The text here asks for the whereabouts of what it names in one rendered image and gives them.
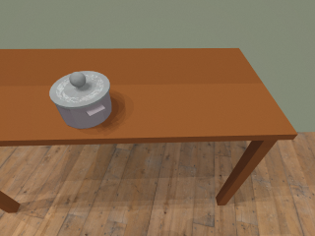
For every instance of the knob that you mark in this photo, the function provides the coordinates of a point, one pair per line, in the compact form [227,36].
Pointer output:
[77,79]

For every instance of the lid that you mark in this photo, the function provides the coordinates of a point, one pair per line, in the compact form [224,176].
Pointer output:
[64,95]

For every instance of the table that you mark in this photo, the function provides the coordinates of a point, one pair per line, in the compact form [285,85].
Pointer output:
[158,95]

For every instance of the pot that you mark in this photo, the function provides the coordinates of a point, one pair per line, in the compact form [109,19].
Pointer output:
[87,117]

